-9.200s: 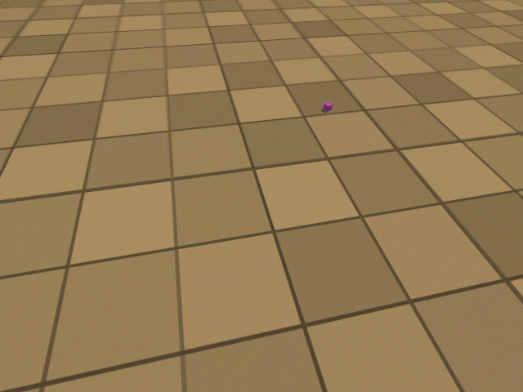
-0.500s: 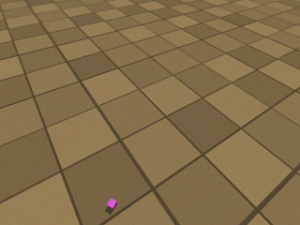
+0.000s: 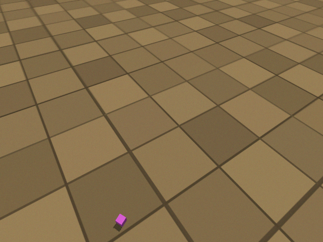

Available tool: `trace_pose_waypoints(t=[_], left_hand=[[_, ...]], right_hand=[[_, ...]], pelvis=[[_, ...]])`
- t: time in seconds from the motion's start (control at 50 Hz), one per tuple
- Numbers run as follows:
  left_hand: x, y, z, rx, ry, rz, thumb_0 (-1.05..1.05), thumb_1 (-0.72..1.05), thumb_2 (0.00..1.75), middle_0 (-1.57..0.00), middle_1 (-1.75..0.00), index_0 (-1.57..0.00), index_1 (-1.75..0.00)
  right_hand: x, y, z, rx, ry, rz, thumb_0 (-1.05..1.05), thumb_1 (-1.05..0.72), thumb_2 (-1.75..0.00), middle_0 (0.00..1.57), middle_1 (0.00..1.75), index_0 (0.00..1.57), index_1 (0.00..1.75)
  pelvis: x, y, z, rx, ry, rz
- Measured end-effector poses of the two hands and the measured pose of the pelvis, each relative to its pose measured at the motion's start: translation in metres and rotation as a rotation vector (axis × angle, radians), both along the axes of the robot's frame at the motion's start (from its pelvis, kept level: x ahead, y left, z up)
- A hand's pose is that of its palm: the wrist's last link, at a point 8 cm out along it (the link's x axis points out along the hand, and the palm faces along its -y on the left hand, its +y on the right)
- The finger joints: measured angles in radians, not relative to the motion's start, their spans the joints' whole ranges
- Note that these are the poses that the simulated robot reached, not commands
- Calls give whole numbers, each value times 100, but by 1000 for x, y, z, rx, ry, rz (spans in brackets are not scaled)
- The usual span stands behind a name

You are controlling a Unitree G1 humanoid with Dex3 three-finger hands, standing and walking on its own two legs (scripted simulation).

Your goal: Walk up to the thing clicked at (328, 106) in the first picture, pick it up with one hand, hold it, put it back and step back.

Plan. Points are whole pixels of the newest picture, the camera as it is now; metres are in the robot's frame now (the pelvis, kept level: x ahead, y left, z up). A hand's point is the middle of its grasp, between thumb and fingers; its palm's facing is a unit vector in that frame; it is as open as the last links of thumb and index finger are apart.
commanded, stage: stand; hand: left
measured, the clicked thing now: (121, 220) +0.42 +0.21 -0.76
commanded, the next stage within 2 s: none
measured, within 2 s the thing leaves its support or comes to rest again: neither
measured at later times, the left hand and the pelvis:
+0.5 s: hand out of the picture +0.07 +0.26 -0.16, palm faces -0.03 -0.94 -0.34, open 7.4 cm; pelvis +0.00 +0.00 +0.00, yaw +0 degrees
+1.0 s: hand out of the picture +0.08 +0.26 -0.15, palm faces -0.02 -0.94 -0.35, open 7.4 cm; pelvis +0.01 +0.00 +0.00, yaw +0 degrees
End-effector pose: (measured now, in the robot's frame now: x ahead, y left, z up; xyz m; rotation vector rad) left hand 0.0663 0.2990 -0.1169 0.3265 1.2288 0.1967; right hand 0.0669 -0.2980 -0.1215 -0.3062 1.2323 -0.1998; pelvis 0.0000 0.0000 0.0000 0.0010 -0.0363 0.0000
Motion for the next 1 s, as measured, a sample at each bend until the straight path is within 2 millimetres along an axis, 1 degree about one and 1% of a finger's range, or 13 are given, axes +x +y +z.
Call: trace_pose_waypoints(t=[0.38,1.0], left_hand=[[1,0,-2,-5,8,1,1,90,90,-20,-30,-21,-30],[6,4,0,-2,-3,3,1,90,90,-20,-30,-21,-30]], right_hand=[[-1,1,0,-2,13,-1,1,-90,-90,21,30,20,29],[9,5,1,-1,-10,6,1,-90,-90,21,30,20,29]], pelvis=[[2,1,0,-1,4,2],[5,5,0,1,1,0]])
